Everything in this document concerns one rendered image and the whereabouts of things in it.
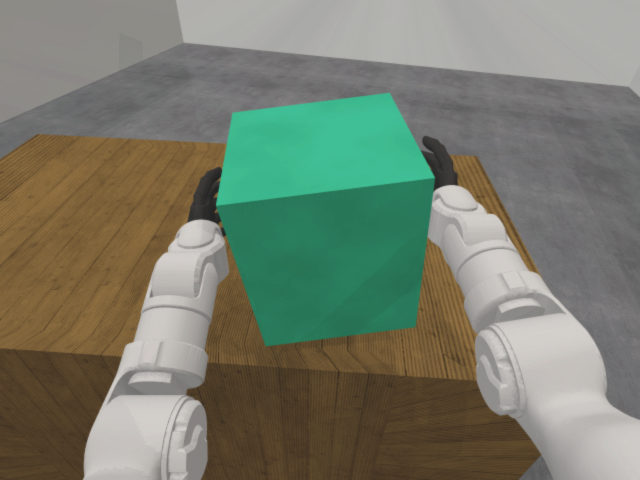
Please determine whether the robot left upper arm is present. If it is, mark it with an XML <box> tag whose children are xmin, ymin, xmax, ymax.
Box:
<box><xmin>83</xmin><ymin>395</ymin><xmax>208</xmax><ymax>480</ymax></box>

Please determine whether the robot right hand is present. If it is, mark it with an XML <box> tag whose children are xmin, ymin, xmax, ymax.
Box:
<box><xmin>421</xmin><ymin>136</ymin><xmax>458</xmax><ymax>192</ymax></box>

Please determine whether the right robot forearm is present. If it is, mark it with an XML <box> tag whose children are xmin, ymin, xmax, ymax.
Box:
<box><xmin>427</xmin><ymin>185</ymin><xmax>607</xmax><ymax>395</ymax></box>

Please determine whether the left robot forearm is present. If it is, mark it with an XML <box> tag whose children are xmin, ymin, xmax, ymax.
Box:
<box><xmin>84</xmin><ymin>220</ymin><xmax>229</xmax><ymax>476</ymax></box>

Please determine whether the carton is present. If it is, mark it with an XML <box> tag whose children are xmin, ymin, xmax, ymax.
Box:
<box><xmin>216</xmin><ymin>93</ymin><xmax>435</xmax><ymax>346</ymax></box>

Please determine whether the pedestal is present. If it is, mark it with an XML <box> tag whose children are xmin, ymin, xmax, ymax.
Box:
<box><xmin>0</xmin><ymin>134</ymin><xmax>545</xmax><ymax>480</ymax></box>

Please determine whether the robot right upper arm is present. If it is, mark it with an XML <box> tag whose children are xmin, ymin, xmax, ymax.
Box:
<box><xmin>475</xmin><ymin>313</ymin><xmax>640</xmax><ymax>480</ymax></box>

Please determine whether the robot left hand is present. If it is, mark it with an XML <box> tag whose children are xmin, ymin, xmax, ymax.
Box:
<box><xmin>187</xmin><ymin>167</ymin><xmax>226</xmax><ymax>236</ymax></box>

